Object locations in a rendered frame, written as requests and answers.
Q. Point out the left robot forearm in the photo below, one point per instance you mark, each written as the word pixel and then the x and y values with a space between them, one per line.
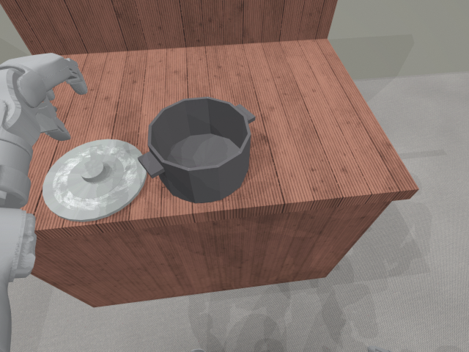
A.
pixel 21 92

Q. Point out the robot left upper arm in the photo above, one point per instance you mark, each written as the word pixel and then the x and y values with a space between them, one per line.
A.
pixel 17 256

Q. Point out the pot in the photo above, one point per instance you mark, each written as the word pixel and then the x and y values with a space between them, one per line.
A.
pixel 200 148

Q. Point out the knob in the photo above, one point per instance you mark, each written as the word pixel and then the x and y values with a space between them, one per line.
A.
pixel 92 171

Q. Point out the left robot hand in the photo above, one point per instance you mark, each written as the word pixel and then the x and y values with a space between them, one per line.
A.
pixel 53 69

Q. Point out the table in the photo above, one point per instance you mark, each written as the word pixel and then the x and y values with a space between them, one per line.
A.
pixel 321 168

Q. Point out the lid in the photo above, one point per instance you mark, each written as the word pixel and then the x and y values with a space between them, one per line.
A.
pixel 70 197

